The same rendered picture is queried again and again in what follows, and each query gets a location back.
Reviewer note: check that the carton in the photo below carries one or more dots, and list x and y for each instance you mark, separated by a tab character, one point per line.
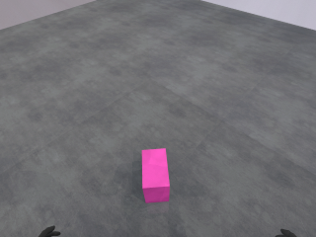
155	175

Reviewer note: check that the left robot hand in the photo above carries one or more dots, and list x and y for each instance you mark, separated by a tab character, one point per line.
48	232

